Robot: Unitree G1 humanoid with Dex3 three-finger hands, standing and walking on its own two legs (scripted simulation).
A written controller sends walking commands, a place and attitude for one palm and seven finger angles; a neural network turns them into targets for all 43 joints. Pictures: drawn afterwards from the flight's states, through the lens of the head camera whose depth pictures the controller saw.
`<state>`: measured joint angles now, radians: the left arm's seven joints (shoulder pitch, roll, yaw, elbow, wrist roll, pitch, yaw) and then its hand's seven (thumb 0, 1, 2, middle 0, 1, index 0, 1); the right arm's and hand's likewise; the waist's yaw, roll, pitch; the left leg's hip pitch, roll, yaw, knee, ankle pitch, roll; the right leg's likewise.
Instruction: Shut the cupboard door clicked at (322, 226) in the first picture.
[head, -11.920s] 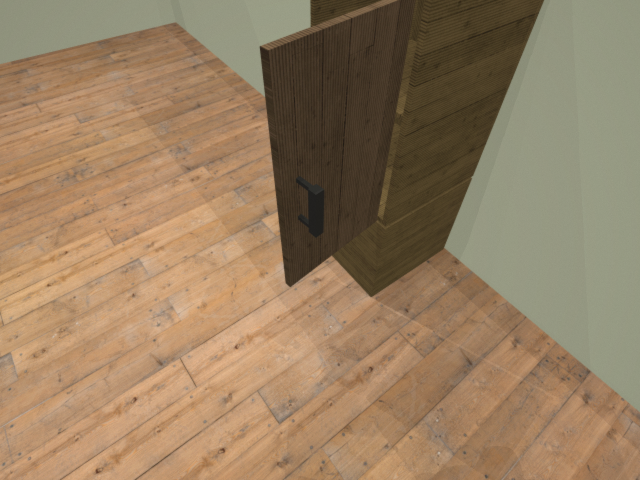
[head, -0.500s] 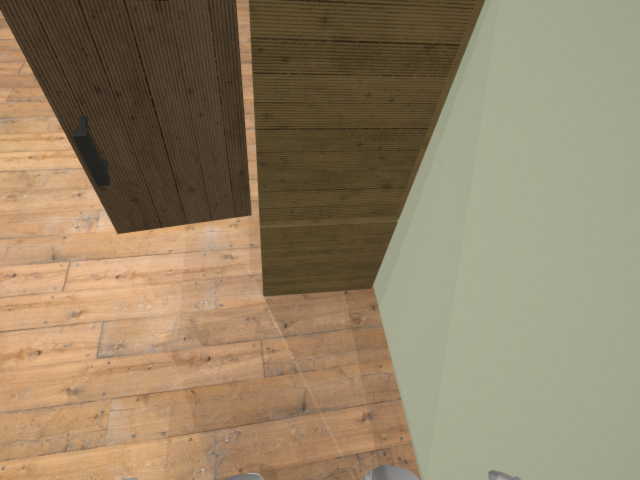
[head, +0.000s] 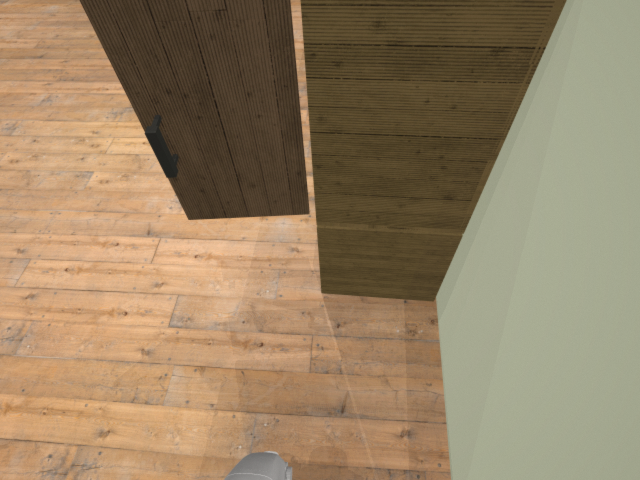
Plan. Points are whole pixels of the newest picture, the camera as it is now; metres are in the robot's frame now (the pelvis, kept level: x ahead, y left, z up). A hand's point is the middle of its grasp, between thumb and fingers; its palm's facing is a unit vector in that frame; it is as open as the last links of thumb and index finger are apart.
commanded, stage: take the last steps up to it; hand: left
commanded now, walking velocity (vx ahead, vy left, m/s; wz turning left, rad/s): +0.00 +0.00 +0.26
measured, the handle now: (164, 146) +0.72 +0.38 -0.07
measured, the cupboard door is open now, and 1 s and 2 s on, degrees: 98 98 98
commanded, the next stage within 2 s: come to a stop and stand still in 0.94 s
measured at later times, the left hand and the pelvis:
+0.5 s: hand out of the picture +0.10 +0.21 -0.17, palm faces +0.13 -0.96 -0.24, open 7.4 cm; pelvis +0.06 +0.00 -0.02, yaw +6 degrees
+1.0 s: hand (165, 474) +0.14 +0.25 -0.19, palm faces +0.21 -0.96 -0.17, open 7.4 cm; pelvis +0.20 +0.08 -0.01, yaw +8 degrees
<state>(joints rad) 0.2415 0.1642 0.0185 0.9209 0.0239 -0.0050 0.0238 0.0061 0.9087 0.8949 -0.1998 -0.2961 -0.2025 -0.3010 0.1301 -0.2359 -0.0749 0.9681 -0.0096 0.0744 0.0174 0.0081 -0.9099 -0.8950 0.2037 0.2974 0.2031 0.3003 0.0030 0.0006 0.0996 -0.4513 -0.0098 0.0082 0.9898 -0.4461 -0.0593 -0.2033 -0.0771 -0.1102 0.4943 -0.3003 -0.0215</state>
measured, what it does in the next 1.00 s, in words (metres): walks ahead: left foot, then right foot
